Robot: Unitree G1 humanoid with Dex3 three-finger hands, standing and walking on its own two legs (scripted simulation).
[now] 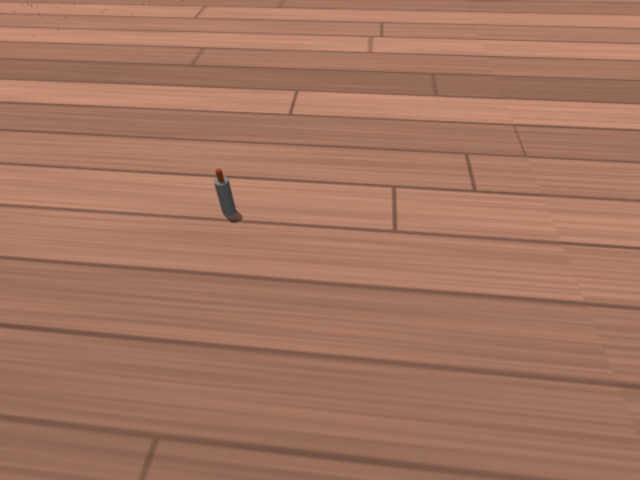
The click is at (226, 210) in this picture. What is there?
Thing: necked bottle
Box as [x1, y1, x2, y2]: [214, 169, 235, 215]
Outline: 217,169 217,177 215,178 214,183 223,214 231,215 235,212 235,208 228,180 225,176 222,175 220,169
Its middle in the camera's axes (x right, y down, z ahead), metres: -0.42 -0.21 +1.70
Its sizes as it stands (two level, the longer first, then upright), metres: 0.061 0.061 0.246
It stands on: the floor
